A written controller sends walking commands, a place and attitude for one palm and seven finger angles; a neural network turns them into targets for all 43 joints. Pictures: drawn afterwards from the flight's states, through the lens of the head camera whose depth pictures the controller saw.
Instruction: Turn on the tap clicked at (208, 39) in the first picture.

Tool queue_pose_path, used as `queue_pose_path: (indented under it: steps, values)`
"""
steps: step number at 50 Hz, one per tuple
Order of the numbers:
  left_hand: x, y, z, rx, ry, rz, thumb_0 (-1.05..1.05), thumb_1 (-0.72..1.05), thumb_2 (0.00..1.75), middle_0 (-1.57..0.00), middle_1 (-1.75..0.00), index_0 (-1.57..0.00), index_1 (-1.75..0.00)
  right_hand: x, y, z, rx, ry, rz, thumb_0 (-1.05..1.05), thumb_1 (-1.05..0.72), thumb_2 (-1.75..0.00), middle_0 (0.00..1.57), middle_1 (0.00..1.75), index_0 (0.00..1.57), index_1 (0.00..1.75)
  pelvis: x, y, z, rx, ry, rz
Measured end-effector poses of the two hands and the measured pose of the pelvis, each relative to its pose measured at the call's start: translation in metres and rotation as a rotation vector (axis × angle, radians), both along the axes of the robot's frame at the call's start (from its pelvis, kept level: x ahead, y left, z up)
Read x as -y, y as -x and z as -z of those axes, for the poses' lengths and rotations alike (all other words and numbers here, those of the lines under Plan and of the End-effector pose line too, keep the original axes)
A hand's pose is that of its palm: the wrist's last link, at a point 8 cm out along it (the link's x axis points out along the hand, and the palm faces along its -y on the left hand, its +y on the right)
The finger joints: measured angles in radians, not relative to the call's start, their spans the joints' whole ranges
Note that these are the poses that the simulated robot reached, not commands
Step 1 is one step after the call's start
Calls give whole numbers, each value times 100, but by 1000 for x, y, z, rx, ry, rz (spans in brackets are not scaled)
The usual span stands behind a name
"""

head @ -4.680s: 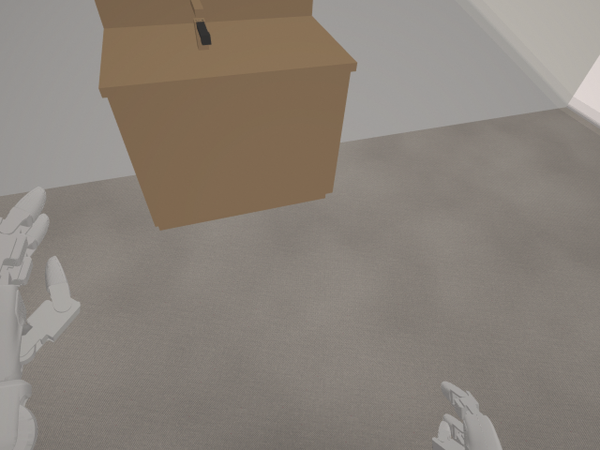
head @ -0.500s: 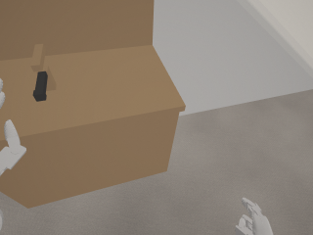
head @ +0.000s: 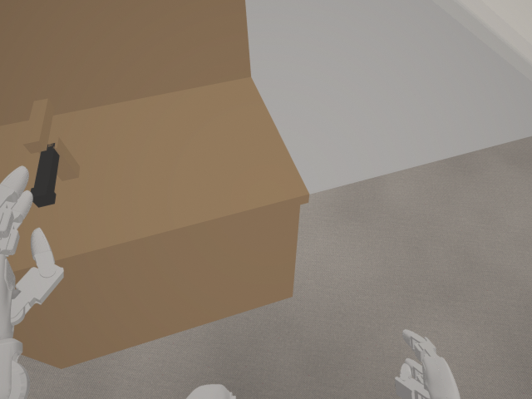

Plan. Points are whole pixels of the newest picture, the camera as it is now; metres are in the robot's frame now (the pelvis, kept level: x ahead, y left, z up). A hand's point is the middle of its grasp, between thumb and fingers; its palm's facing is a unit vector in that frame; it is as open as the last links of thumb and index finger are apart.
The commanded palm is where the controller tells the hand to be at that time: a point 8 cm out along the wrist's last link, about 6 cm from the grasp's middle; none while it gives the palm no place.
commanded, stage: come to a stop and stand still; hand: left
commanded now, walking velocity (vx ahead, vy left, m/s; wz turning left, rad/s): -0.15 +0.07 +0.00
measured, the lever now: (43, 196) +0.43 +0.43 +0.02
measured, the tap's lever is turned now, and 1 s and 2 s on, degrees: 0 0 0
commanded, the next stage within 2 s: look again from close up in 0.94 s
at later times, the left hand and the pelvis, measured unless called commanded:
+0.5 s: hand (6, 297) +0.19 +0.26 +0.17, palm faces +0.40 -0.83 -0.38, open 7.5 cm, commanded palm +0.14 +0.31 +0.17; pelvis -0.03 +0.03 +0.00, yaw -1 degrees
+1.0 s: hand out of the picture +0.17 +0.26 +0.16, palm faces +0.38 -0.83 -0.40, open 7.5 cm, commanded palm +0.12 +0.31 +0.17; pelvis -0.05 +0.03 +0.00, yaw -1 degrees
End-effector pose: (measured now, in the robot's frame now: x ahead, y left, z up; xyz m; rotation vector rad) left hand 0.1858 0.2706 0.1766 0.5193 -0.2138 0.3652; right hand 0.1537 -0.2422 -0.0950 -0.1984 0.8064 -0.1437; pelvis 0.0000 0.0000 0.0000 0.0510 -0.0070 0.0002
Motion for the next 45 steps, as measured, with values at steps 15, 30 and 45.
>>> queue_pose_path:
  steps: [15, 30, 45]
  values:
    - [-51, 9, -6, 99, -13, 30, 1, 89, 90, -22, -30, -21, -30, -43, -6, -25, 72, 58, 19, 1, -91, -90, 20, 30, 20, 30, -36, 1, 6, 11, 43, 29]
    - [-31, 49, -6, 66, 40, 34, 1, 89, 90, -21, -30, -21, -30, -66, 41, -5, 56, -58, -42, 1, -91, -90, 21, 30, 20, 30, -30, 37, 5, 25, 76, 25]
    - [-40, 52, 5, 66, 55, 36, 2, 89, 90, -21, -30, -21, -30, -32, 79, -16, 29, 63, 36, 1, -91, -90, 20, 30, 20, 30, -34, 52, 2, 27, 71, 15]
